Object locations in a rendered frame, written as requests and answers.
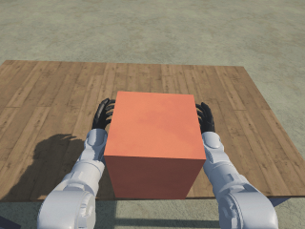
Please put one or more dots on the right robot forearm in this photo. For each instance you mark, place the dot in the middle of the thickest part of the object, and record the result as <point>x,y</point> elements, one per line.
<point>220,171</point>

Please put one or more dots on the carton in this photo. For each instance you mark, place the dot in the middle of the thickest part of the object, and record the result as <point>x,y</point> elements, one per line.
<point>154,147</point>

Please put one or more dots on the left robot forearm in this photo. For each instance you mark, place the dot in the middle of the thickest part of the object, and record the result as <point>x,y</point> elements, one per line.
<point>88,168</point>

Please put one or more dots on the left robot hand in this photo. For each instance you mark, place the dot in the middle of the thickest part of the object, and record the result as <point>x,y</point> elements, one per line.
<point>99,120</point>

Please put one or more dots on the right robot hand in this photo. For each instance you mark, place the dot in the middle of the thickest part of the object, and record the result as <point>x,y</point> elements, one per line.
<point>207,120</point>

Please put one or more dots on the table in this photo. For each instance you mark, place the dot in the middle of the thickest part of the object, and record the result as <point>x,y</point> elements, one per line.
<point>47,109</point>

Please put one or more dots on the right robot upper arm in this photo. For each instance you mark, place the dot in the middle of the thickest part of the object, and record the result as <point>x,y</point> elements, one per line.
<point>246,210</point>

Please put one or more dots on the left robot upper arm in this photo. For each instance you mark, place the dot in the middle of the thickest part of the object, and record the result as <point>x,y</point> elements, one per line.
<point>68,209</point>

